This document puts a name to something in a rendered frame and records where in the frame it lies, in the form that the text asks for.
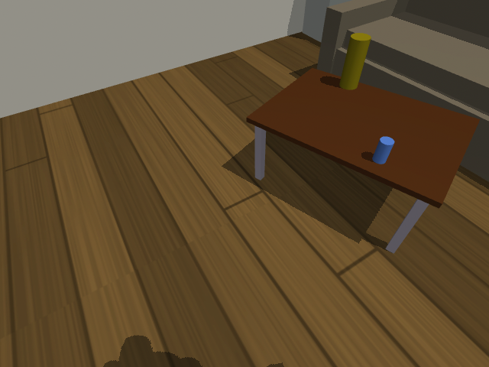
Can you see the coffee table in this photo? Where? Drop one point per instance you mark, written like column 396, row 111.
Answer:
column 345, row 126

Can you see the sofa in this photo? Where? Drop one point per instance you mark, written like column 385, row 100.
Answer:
column 434, row 51

